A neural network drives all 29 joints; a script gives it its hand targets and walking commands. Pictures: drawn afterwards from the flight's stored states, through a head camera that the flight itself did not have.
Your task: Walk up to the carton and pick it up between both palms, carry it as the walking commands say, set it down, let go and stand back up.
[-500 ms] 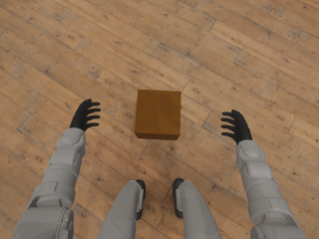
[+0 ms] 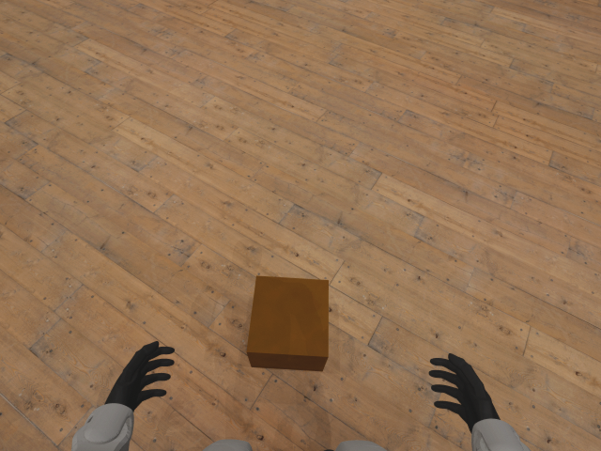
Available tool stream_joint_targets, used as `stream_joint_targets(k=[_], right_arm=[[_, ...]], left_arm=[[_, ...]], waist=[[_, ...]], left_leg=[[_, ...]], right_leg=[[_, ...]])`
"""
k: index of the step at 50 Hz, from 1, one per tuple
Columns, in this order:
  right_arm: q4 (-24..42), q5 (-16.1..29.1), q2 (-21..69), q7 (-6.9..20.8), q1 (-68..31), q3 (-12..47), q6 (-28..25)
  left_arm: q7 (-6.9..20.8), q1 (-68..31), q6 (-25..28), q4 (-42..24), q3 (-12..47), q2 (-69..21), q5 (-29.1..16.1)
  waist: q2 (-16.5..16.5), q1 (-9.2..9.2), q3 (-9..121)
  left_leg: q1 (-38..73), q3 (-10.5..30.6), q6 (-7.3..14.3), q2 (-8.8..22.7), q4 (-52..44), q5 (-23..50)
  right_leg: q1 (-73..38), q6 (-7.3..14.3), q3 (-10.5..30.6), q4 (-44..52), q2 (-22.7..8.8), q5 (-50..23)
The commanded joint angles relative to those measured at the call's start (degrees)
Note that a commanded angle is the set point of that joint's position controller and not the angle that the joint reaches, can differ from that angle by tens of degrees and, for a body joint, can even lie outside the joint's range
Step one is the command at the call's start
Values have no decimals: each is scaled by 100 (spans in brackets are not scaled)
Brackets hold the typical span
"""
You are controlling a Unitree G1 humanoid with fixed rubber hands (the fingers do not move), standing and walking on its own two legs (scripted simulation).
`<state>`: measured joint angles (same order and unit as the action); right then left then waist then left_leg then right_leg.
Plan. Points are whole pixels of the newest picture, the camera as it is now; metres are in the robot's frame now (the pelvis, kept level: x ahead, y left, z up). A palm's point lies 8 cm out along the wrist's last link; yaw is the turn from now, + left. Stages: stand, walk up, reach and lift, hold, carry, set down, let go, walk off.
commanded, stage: let go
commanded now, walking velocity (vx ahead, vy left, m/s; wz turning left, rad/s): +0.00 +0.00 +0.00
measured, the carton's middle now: (289, 324) +0.48 +0.02 -0.68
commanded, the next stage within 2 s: stand in 0.28 s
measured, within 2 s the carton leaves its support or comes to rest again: neither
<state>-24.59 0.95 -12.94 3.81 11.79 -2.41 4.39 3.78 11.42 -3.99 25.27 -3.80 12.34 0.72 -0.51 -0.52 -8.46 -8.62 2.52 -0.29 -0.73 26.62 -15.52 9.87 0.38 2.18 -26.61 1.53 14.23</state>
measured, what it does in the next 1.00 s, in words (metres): stands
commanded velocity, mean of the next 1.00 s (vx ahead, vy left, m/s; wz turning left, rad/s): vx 0.00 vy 0.00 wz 0.00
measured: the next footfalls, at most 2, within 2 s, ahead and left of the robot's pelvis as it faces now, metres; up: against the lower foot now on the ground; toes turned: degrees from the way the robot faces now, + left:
none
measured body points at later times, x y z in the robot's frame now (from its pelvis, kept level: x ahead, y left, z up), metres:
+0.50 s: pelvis +0.04 +0.01 -0.01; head +0.00 +0.01 +0.44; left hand +0.15 +0.25 -0.11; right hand +0.16 -0.24 -0.11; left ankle -0.01 +0.12 -0.74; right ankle +0.00 -0.11 -0.74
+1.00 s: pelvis +0.05 +0.01 -0.01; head +0.00 +0.00 +0.44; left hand +0.04 +0.25 -0.15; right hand +0.05 -0.23 -0.16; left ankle -0.01 +0.12 -0.74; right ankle +0.00 -0.11 -0.74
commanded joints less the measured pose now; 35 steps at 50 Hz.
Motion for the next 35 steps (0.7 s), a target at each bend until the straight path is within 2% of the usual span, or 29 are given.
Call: stream_joint_targets(k=[1,3,5,9,11,13,14,15,16,17,18,20,21,22,23,24,25,27,30,31,35], right_arm=[[806,-6,-460,16,-311,-100,-34],[787,-22,-488,10,-354,-55,32],[853,-126,-539,-8,-327,-89,84],[855,-216,-551,-69,-218,-118,162],[890,-300,-536,-112,-224,-188,234],[899,-252,-493,-143,-239,-153,311],[815,-232,-478,-159,-132,-146,339],[-25,-379,-647,-285,521,-415,-170],[-323,-451,-950,-365,642,-203,-472],[-365,-515,-754,-403,338,-155,-702],[-441,-517,-617,-403,259,-95,-852],[-737,-424,-569,-401,394,-25,-992],[-854,-390,-561,-388,443,9,-1028],[-926,-351,-619,-367,478,-4,-1053],[-1064,-336,-638,-375,542,-1,-1065],[-1159,-317,-595,-376,677,15,-1082],[-1234,-334,-645,-394,679,1,-1075],[-1388,-325,-699,-425,820,-25,-1073],[-1607,-318,-735,-445,1030,-34,-1041],[-1672,-317,-705,-452,1069,-27,-1023],[-1924,-291,-695,-504,1360,-16,-953]], left_arm=[[12,-247,22,-920,-167,571,3],[9,-256,-44,-1008,-168,592,-16],[15,-226,-92,-979,-137,567,-13],[2,-240,-99,-1004,-111,551,8],[-22,-95,-86,-948,-142,537,26],[-76,-56,-52,-870,-85,513,20],[-106,-8,-48,-902,-103,525,22],[-200,441,240,89,56,692,29],[-319,566,450,207,-23,764,260],[-382,556,627,337,7,738,289],[-407,477,750,450,65,612,277],[-385,480,895,646,79,597,162],[-360,598,940,761,86,588,133],[-353,552,969,842,74,643,145],[-345,649,991,910,70,646,117],[-351,664,1005,978,59,710,119],[-349,753,1006,1035,81,610,102],[-384,908,990,1181,82,690,104],[-425,1105,965,1375,107,703,83],[-432,1155,956,1434,122,674,69],[-496,1447,890,1641,147,647,70]], waist=[[147,7,752],[189,54,572],[72,37,620],[65,-21,711],[-115,-11,847],[-22,0,909],[59,-19,971],[243,0,2212],[335,4,1858],[242,77,1649],[182,39,1572],[141,9,1411],[143,69,1544],[65,8,1493],[158,60,1448],[60,38,1412],[161,90,1455],[213,65,1457],[61,45,1314],[187,47,1300],[41,75,1266]], left_leg=[[369,-237,-129,-195,-467,730],[343,-208,-134,-200,-490,785],[371,-209,-152,-197,-444,947],[357,-218,-184,-241,-362,1370],[420,-181,-187,-225,-330,1543],[382,-182,-209,-241,-276,1679],[516,-154,-235,-232,-247,1858],[309,10,-218,462,-143,1090],[-19,137,-148,433,-218,473],[-67,370,-82,595,-130,537],[-181,514,-36,688,-75,678],[-556,645,19,699,-23,970],[-545,707,52,735,-8,1141],[-578,702,51,717,30,1252],[-666,721,77,715,57,1425],[-737,773,101,702,46,1499],[-706,748,117,719,106,1605],[-730,751,146,683,171,1764],[-842,748,177,639,183,1680],[-824,732,176,632,182,1705],[-942,745,219,585,202,1582]], right_leg=[[-601,-134,-178,514,57,-834],[-714,-153,-191,486,80,-844],[-764,-171,-192,464,89,-1007],[-895,-211,-209,398,138,-1440],[-895,-248,-201,314,138,-1634],[-952,-252,-189,264,145,-1677],[-827,-213,-197,222,155,-1680],[-699,-248,-237,163,-607,-1294],[-388,-337,67,167,-666,-507],[15,-271,206,80,-708,-512],[335,-210,308,68,-741,-617],[384,-133,426,14,-801,-906],[414,-105,439,-37,-787,-957],[476,-102,458,-43,-777,-1101],[501,-98,454,-57,-778,-1162],[544,-77,471,-119,-785,-1198],[589,-57,460,-136,-762,-1239],[611,-35,456,-161,-754,-1394],[699,25,452,-186,-731,-1448],[760,45,426,-211,-722,-1404],[702,106,445,-213,-696,-1318]])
